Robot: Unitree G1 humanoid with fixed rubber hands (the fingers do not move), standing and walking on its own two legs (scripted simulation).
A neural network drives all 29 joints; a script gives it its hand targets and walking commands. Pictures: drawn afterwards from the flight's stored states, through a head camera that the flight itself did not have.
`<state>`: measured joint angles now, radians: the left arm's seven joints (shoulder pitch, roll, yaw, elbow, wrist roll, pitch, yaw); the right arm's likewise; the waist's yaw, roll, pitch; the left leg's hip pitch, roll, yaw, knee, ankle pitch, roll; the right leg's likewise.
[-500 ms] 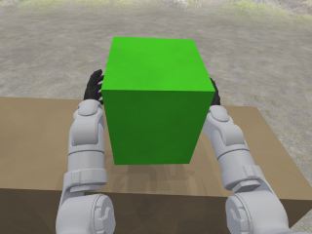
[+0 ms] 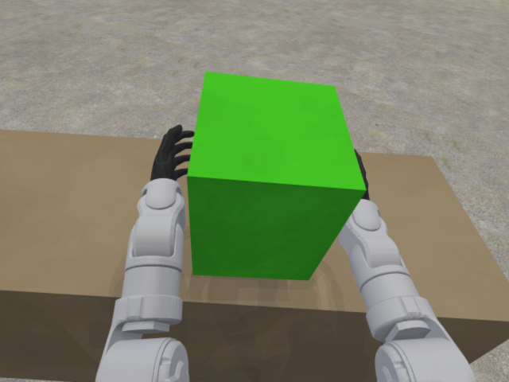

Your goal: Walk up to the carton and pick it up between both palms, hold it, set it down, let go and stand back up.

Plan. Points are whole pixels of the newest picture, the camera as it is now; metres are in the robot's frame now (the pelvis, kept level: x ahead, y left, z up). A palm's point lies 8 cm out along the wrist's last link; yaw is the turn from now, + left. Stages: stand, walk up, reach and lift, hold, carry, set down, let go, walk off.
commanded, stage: set down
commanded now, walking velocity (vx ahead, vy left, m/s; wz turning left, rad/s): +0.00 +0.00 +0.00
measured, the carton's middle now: (261, 184) +0.39 -0.02 +0.14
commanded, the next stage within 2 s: none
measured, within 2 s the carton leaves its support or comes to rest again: neither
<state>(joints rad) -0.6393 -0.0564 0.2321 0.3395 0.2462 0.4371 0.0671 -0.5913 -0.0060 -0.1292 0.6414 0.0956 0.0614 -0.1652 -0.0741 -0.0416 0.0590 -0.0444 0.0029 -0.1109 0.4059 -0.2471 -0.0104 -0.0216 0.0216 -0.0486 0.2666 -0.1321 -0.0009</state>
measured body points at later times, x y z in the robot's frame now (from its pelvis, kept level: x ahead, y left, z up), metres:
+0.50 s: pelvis +0.01 -0.01 +0.00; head -0.01 +0.02 +0.45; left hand +0.41 +0.11 +0.14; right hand +0.38 -0.19 +0.12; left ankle -0.01 +0.12 -0.75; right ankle +0.02 -0.12 -0.75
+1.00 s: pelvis +0.01 -0.01 +0.00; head +0.00 +0.00 +0.45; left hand +0.42 +0.09 +0.11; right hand +0.39 -0.20 +0.09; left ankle -0.01 +0.12 -0.75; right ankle +0.02 -0.12 -0.75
